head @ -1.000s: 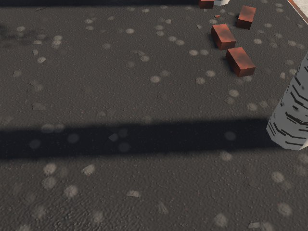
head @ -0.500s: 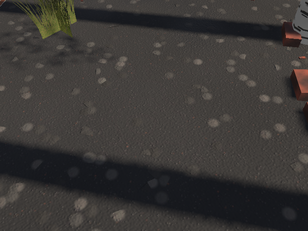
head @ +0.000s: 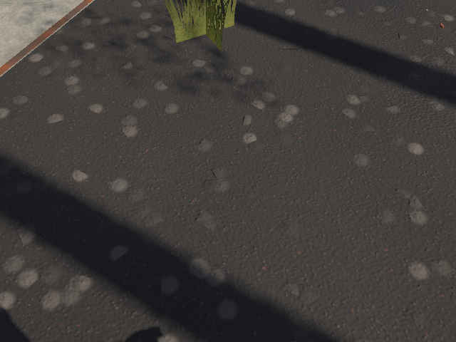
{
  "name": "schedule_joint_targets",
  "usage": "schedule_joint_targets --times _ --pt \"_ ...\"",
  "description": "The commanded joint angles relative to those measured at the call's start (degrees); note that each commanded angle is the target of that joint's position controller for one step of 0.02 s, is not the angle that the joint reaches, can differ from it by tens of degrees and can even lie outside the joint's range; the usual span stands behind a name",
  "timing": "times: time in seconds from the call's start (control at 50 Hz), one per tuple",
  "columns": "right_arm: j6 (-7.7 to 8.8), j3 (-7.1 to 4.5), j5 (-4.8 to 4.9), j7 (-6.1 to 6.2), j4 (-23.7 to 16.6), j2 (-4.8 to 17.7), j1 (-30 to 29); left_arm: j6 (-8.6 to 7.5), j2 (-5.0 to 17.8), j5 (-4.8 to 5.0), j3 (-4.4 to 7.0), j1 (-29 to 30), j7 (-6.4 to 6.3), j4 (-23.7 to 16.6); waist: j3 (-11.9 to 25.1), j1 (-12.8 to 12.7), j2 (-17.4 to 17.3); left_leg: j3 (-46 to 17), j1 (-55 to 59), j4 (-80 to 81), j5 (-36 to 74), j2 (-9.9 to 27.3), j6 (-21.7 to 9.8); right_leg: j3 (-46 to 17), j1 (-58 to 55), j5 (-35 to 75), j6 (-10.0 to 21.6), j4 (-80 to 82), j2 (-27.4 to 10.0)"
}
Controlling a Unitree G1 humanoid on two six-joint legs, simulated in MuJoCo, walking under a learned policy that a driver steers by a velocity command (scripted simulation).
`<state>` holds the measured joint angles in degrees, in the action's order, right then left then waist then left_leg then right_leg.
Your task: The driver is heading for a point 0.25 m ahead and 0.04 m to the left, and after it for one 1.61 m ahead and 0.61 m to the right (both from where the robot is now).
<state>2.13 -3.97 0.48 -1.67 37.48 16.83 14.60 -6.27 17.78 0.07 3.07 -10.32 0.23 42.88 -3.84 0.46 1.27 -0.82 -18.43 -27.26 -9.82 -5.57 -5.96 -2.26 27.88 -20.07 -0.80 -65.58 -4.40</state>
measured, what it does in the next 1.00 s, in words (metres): walks ahead, turning right: right foot, then left foot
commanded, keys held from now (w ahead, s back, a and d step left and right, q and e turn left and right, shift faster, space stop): w+q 0.12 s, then w+e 0.88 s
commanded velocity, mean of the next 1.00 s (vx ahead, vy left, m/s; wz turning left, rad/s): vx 0.50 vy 0.00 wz -0.18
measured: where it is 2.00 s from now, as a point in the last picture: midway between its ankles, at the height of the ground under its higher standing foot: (309, 168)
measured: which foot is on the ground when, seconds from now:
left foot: down 0.00-0.38, up 0.40-0.82, down 0.84-1.00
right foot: up 0.00-0.34, down 0.36-0.84, up 0.86-1.00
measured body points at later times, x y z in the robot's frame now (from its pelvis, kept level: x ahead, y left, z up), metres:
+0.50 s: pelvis +0.30 -0.05 +0.00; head +0.33 -0.06 +0.45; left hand +0.42 +0.22 -0.10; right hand +0.41 -0.32 -0.11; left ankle +0.21 +0.08 -0.65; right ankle +0.35 -0.13 -0.74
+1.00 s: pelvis +0.58 -0.02 +0.00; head +0.60 -0.01 +0.45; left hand +0.75 +0.24 -0.11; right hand +0.65 -0.32 -0.08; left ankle +0.63 +0.08 -0.74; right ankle +0.50 -0.14 -0.65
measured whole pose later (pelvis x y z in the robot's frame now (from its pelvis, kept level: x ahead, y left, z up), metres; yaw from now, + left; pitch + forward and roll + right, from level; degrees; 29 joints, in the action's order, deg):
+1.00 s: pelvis +0.58 -0.02 +0.00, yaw -16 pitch +1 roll +1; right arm 5.6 -3.1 -0.6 -0.4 40.8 15.0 11.8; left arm -1.1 18.5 1.6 3.9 -17.8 -0.3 41.0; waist -0.7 0.1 2.9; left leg 1.8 -14.2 -23.6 -10.7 -1.8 -1.4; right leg -3.8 28.1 -20.2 0.1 -66.0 -1.1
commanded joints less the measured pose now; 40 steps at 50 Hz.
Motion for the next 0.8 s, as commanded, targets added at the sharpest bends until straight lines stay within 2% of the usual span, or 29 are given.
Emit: schedule_joint_targets --times 0.02,0.08,0.14,0.18,0.24,0.3,0.32,0.34,0.36,0.38,0.4,0.42,0.44,0.46,0.48,0.5,0.54,0.58,0.64,0.7,0.74,0.78,0.8 --pt "1.57 -2.08 -0.16 0.94 -4.3 7.8 -1.5 0.19 6.2 -1.04 1.81 -1.5 -0.26 -3.5 6.5 -1.7 -3.5 -19.6 8.4 14.3 12.8 15.2 -11.6 -1.8 7.4 4.6 -1.5 5.3 -2.2" --pt "1.49 -2.49 0.2 2.06 -2.7 9.3 1.2 0.7 4.0 -1.23 0.99 4.5 -0.29 -5.2 4.1 0.0 -3.6 -15.6 5.6 14.6 13.6 12.6 -9.9 -1.1 8.1 14.8 -3.3 16.4 -0.5" --pt "1.11 -2.3 0.47 2.58 -1.2 9.0 3.2 0.29 2.5 -0.65 0.23 9.8 0.51 -6.1 3.5 2.3 -5.2 -12.9 4.4 14.0 8.5 10.4 -7.1 -0.4 3.9 25.4 -3.3 29.0 1.9" --pt "1.37 -2.02 0.46 2.51 0.5 8.5 5.6 -0.19 2.3 -0.04 -0.06 12.2 1.33 -6.3 2.9 4.1 -5.8 -13.1 5.7 14.3 6.0 11.9 -6.6 0.1 1.8 30.2 -2.5 32.4 2.0" --pt "1.26 -1.87 0.34 2.33 2.6 8.6 8.4 -0.51 3.5 0.28 0.15 15.1 2.09 -7.6 1.3 5.5 -6.1 -14.9 14.1 11.4 8.5 15.6 -6.4 0.1 6.4 26.0 0.2 35.4 1.7" --pt "0.59 -2.11 0.13 2.43 4.1 9.4 8.9 -0.56 4.5 0.57 0.48 13.9 2.61 -8.0 1.0 4.4 -7.1 -14.5 21.4 8.1 20.1 18.1 -5.1 1.6 7.1 16.8 3.6 36.9 2.7" --pt "0.43 -2.15 0.13 2.54 4.0 9.8 7.8 -0.58 5.4 0.51 0.98 10.7 2.57 -7.3 2.9 2.5 -7.5 -12.7 22.1 4.4 30.8 17.3 -4.2 3.1 2.4 14.7 5.0 37.5 4.4" --pt "0.18 -1.91 -0.03 2.69 3.9 9.5 6.6 -0.62 6.9 0.34 1.95 4.0 2.41 -5.4 7.6 -1.2 -6.8 -9.7 21.6 -3.3 41.2 15.0 -2.9 4.7 -7.0 16.7 6.8 38.8 6.3" --pt "0.14 -1.2 -0.67 3.0 2.8 8.5 5.7 -0.54 9.3 -0.05 2.75 -5.2 2.29 -3.7 15.1 -5.4 -4.7 -7.2 14.7 -15.8 38.4 12.8 -1.1 -1.4 -22.2 20.7 10.3 36.7 1.4" --pt "1.02 -0.07 -0.81 2.77 1.6 5.0 11.4 -0.22 14.4 -0.47 4.16 -11.6 2.25 -3.1 23.4 -4.4 7.9 -2.7 -6.5 -37.4 14.8 4.2 4.0 -25.7 -44.0 15.5 19.9 38.0 -10.9" --pt "2.09 0.4 -1.15 2.45 1.3 5.0 10.8 0.16 11.1 1.48 3.49 -13.2 2.67 -1.7 23.7 -4.8 13.6 -5.3 -19.5 -46.1 -20.3 0.4 5.7 -42.5 -49.8 4.9 22.6 47.0 -15.0" --pt "3.08 -0.28 0.32 1.77 0.1 8.5 5.2 0.54 8.1 1.93 2.52 -10.3 2.34 -2.4 15.4 -5.7 8.2 -7.8 -25.6 -48.9 -18.0 4.1 5.1 -38.4 -44.7 -2.4 19.7 48.7 -14.0" --pt "3.9 -0.09 0.8 1.43 -1.0 8.3 0.3 1.06 7.1 0.97 2.21 -7.5 1.97 -3.5 9.8 -5.4 2.9 -6.6 -26.0 -46.9 -14.0 6.3 4.7 -32.1 -37.1 -0.5 17.9 49.8 -11.7" --pt "4.41 -0.1 -0.14 1.33 -1.7 7.8 -2.3 1.43 6.3 0.45 1.88 -5.4 1.82 -3.8 5.0 -3.9 -0.6 -5.6 -25.1 -41.9 -11.3 7.9 4.8 -27.3 -29.8 4.8 17.0 51.1 -9.4" --pt "4.49 -0.4 -1.14 1.44 -1.7 7.6 -2.1 1.41 5.5 0.03 1.51 -4.4 1.57 -4.2 4.2 -2.2 -0.4 -5.5 -22.1 -37.6 -8.9 9.4 5.1 -24.3 -25.7 10.2 16.4 52.1 -7.5" --pt "4.4 -0.34 -1.52 1.47 -1.7 6.8 -1.2 1.52 5.5 -0.06 1.43 -3.9 1.37 -4.6 4.4 -1.0 1.2 -5.1 -19.6 -34.8 -8.0 9.7 5.9 -22.6 -23.3 14.1 16.4 52.9 -6.0" --pt "3.88 -0.04 -1.67 1.67 -1.6 5.5 -0.5 1.6 6.0 0.39 1.66 -4.0 0.85 -4.6 4.8 -0.1 2.8 -3.7 -17.7 -29.9 -7.7 9.7 7.6 -19.4 -20.0 19.8 17.0 53.6 -4.9" --pt "3.54 0.53 -1.64 1.96 -2.6 4.2 -4.0 1.7 7.8 0.74 2.29 -5.1 0.16 -4.0 3.9 -0.9 2.6 -2.7 -17.0 -22.5 -2.8 9.0 9.1 -16.3 -16.8 22.7 16.6 54.1 -3.6" --pt "3.9 1.19 -1.37 1.68 -3.8 2.6 -10.7 2.38 8.6 1.29 2.73 -7.6 -0.66 -2.9 3.4 -3.2 2.9 -2.4 -11.7 -10.2 9.6 6.7 10.0 -13.3 -13.2 21.6 13.8 53.2 -0.7" --pt "4.48 1.02 -0.45 1.03 -4.7 3.2 -15.4 3.23 8.5 1.71 2.83 -11.1 -1.1 -1.8 3.6 -4.9 3.3 -3.1 -8.2 -4.2 14.2 4.7 9.9 -15.7 -14.3 18.4 12.6 51.1 -1.2" --pt "4.87 0.47 -0.12 0.73 -5.0 4.4 -16.4 3.73 8.1 1.83 2.83 -12.2 -1.3 -1.5 3.8 -4.6 3.8 -4.4 -7.1 -1.0 12.0 4.5 9.1 -19.1 -17.8 16.1 11.8 48.3 -2.4" --pt "5.31 -0.27 0.12 0.67 -4.6 5.9 -14.7 4.11 8.3 1.63 3.08 -11.4 -1.44 -1.8 4.0 -2.9 5.3 -4.8 -4.0 0.8 7.8 4.7 7.5 -22.0 -19.9 16.7 10.7 45.1 -3.4" --pt "5.51 -0.87 0.1 0.87 -3.6 6.7 -11.1 4.26 7.6 1.54 2.93 -10.6 -1.39 -2.1 5.2 -0.7 5.5 -4.0 1.3 2.9 7.4 4.9 6.0 -21.8 -19.3 18.3 9.7 42.1 -2.4"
